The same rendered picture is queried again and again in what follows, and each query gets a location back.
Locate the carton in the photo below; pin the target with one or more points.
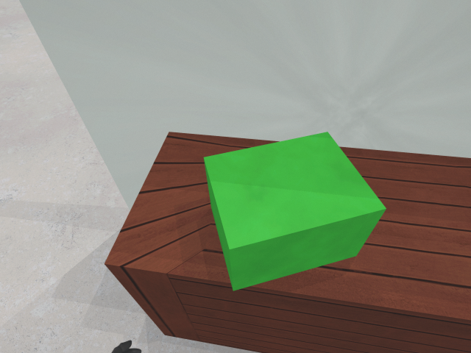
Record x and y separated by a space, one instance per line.
287 207

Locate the pedestal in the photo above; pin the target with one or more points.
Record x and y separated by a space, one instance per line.
408 290

